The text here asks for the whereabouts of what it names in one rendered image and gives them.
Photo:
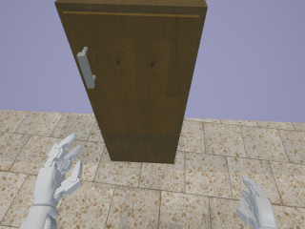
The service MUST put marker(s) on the robot left forearm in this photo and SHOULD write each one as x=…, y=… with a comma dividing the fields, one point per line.
x=40, y=216

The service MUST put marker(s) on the right robot hand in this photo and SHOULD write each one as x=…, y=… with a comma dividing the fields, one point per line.
x=261, y=212

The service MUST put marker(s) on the handle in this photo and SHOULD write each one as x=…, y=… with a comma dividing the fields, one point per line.
x=86, y=69

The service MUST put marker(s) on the left robot hand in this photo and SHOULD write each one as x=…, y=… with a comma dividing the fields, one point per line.
x=52, y=174

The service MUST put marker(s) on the cupboard door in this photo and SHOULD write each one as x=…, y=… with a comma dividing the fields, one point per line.
x=141, y=63

